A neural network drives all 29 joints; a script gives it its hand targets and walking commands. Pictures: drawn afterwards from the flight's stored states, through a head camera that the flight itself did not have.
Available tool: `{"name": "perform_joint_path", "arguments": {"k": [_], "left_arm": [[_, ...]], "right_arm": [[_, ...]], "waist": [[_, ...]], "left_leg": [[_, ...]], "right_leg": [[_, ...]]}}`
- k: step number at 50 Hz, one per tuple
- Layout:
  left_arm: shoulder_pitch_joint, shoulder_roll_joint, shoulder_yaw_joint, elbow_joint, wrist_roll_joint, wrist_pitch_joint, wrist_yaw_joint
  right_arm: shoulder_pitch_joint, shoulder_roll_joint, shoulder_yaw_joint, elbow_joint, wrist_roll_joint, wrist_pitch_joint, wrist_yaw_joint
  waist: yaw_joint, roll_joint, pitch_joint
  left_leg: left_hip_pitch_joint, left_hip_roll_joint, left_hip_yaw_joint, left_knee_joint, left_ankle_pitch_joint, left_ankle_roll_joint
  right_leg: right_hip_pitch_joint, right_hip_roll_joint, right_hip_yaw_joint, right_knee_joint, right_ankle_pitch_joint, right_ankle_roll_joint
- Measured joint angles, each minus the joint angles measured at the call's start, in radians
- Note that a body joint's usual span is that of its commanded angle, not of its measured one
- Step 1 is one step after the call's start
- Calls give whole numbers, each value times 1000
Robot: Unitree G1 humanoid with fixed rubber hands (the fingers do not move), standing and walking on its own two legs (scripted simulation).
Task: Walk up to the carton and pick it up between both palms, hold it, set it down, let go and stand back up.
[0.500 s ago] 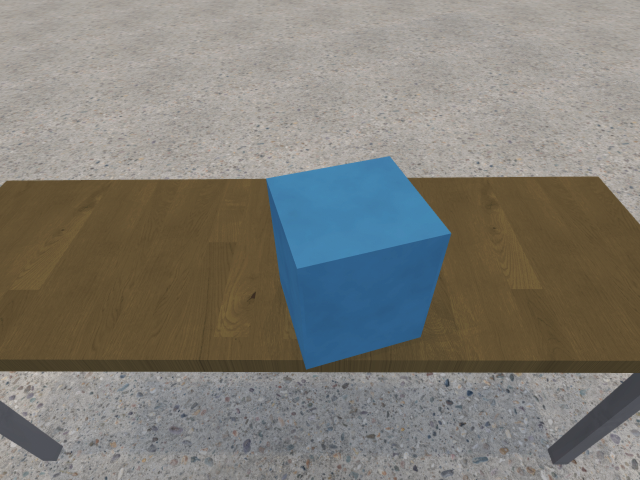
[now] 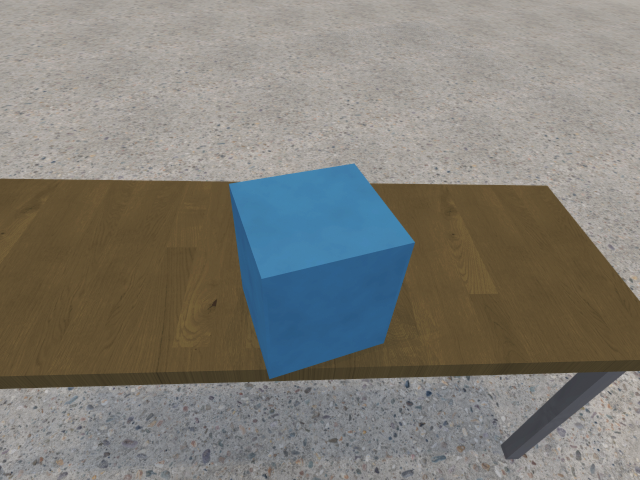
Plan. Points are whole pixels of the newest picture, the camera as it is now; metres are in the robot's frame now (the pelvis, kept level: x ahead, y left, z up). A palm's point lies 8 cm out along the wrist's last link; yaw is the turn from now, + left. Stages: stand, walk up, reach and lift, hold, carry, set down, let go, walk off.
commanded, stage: stand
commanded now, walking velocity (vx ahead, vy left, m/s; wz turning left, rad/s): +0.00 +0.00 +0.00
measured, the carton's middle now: (312, 269) +0.45 +0.02 +0.00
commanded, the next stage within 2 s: none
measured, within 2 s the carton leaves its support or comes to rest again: neither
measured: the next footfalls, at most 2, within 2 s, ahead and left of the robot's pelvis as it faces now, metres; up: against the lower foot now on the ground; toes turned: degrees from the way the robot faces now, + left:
right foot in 0.16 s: +0.13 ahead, -0.17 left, +0.00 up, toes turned -7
left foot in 0.46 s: +0.18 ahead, +0.12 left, +0.00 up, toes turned +4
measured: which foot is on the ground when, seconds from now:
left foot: down 0.00-0.18, up 0.20-0.44, down 0.46-0.80, up 0.82-1.00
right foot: up 0.00-0.14, down 0.16-0.50, up 0.52-0.76, down 0.78-1.00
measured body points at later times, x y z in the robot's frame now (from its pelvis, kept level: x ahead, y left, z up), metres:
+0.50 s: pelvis +0.08 -0.01 -0.03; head +0.10 +0.01 +0.42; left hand +0.12 +0.24 -0.18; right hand +0.14 -0.26 -0.15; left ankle +0.14 +0.11 -0.74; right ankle +0.09 -0.16 -0.74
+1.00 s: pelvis +0.07 +0.00 -0.01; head +0.11 -0.03 +0.44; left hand +0.16 +0.25 -0.13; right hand +0.12 -0.26 -0.16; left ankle +0.07 +0.14 -0.71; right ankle +0.07 -0.11 -0.74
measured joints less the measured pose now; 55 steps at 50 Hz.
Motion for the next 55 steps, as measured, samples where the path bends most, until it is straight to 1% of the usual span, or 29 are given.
{"name": "perform_joint_path", "arguments": {"k": [3,5,7,8,9,10,13,15,17,20,23,24,25,26,29,32,35,38,39,40,41,42,44,46,49,52,53,54,55], "left_arm": [[-19,18,-3,-10,-9,-3,-3],[-35,21,-5,-20,-18,-10,-1],[-51,19,-6,-29,-23,-21,3],[-64,14,-6,-30,-24,-29,7],[-85,2,-8,-28,-22,-37,13],[-100,-6,-12,-33,-20,-46,18],[-122,-23,-18,-49,-18,-53,24],[-119,-32,-29,-53,-17,-48,28],[-111,-30,-36,-55,-20,-44,32],[-110,-18,-40,-58,-22,-39,31],[-117,3,-41,-65,-27,-22,25],[-125,14,-39,-66,-29,-15,22],[-134,27,-36,-64,-33,-7,19],[-140,36,-35,-63,-38,4,18],[-148,51,-25,-72,-42,37,21],[-164,64,-19,-77,-46,34,25],[-178,72,-18,-73,-51,28,20],[-200,67,-20,-76,-62,19,14],[-209,61,-20,-77,-65,12,12],[-222,44,-21,-75,-63,4,11],[-225,32,-27,-78,-60,-1,8],[-222,26,-33,-85,-58,-4,4],[-214,21,-37,-94,-49,-5,0],[-205,16,-42,-99,-37,-4,7],[-196,18,-50,-108,-32,-11,13],[-195,27,-50,-118,-35,-13,9],[-195,32,-50,-119,-38,-10,6],[-200,40,-48,-118,-42,-6,3],[-206,51,-45,-114,-47,-1,1]], "right_arm": [[4,11,5,-3,1,-9,1],[0,12,7,-13,0,-11,4],[-8,9,9,-22,2,-10,7],[-14,4,10,-26,5,-9,9],[-25,-4,13,-28,9,-6,11],[-35,-9,18,-35,12,-2,14],[-73,-19,17,-68,2,27,17],[-107,-36,12,-92,2,32,24],[-145,-48,5,-124,6,30,29],[-208,-62,-3,-179,12,24,32],[-254,-77,-4,-226,22,7,35],[-268,-77,-4,-230,23,1,35],[-282,-72,-2,-228,22,0,34],[-290,-70,3,-230,23,4,34],[-312,-65,12,-231,39,27,27],[-336,-64,20,-242,31,33,17],[-364,-66,28,-242,19,30,8],[-385,-78,28,-245,17,36,4],[-393,-87,28,-242,19,40,5],[-403,-103,27,-230,22,45,5],[-404,-114,28,-219,27,52,6],[-399,-118,28,-209,29,60,6],[-382,-117,30,-196,29,81,7],[-360,-117,29,-189,27,89,17],[-336,-117,31,-184,26,83,28],[-333,-117,30,-187,28,64,31],[-331,-117,28,-191,31,54,32],[-335,-115,25,-191,32,45,33],[-343,-106,24,-188,30,38,34]], "waist": [[-10,-14,30],[-13,-13,57],[-15,-2,85],[-13,16,101],[-15,52,123],[-17,71,138],[15,80,157],[27,89,160],[31,87,161],[36,75,171],[34,60,180],[34,42,189],[38,13,196],[45,-4,193],[36,-5,175],[27,2,185],[22,8,201],[17,29,222],[18,47,232],[13,89,249],[7,119,252],[8,129,242],[21,121,214],[23,116,186],[24,101,157],[29,83,165],[28,78,168],[26,65,180],[28,40,196]], "left_leg": [[11,6,12,5,-18,-16],[11,16,21,35,-46,-28],[5,31,28,91,-92,-42],[-5,48,24,136,-123,-52],[-25,78,5,202,-149,-55],[-60,85,-18,288,-161,-59],[-178,46,-47,561,-205,-61],[-234,41,-46,639,-182,-57],[-270,50,-36,615,-166,-55],[-285,69,-39,474,-138,-51],[-246,82,-43,249,52,-39],[-236,71,-36,233,79,-53],[-232,53,-19,245,70,-50],[-233,45,-5,256,52,-42],[-243,47,3,251,33,-21],[-237,46,10,200,65,-17],[-229,48,34,157,91,-19],[-237,53,50,160,99,-27],[-245,62,50,179,92,-32],[-250,85,33,204,83,-37],[-256,95,13,222,72,-41],[-267,85,-7,258,9,-44],[-285,51,-33,367,-108,-50],[-286,33,-53,435,-149,-53],[-257,34,-64,393,-157,-61],[-188,43,-71,225,-117,-65],[-158,45,-71,144,-56,-63],[-140,38,-71,95,55,-65],[-128,24,-61,88,93,-67]], "right_leg": [[16,-26,5,-68,22,-1],[44,-35,-10,-158,17,-5],[95,-32,-34,-272,64,-15],[119,-19,-47,-315,122,-25],[130,2,-69,-309,128,-35],[134,9,-85,-290,107,-42],[155,0,-86,-271,57,-54],[194,-3,-88,-305,60,-47],[225,-9,-90,-331,64,-40],[250,-18,-91,-333,52,-29],[241,-28,-92,-272,11,-10],[233,-44,-85,-234,-12,-1],[224,-66,-69,-199,-35,0],[206,-67,-44,-162,-88,-7],[147,-16,-5,-2,-220,-17],[123,13,-8,75,-227,-19],[128,14,-19,32,-199,-9],[184,10,-30,-184,-99,-10],[209,17,-34,-263,-25,-20],[224,41,-51,-284,7,-40],[232,56,-64,-292,17,-57],[229,58,-66,-292,17,-70],[221,46,-53,-294,14,-82],[227,36,-52,-325,25,-82],[228,21,-53,-359,45,-74],[220,14,-48,-346,43,-65],[214,13,-49,-329,35,-60],[210,5,-48,-308,24,-55],[210,-10,-37,-288,15,-49]]}}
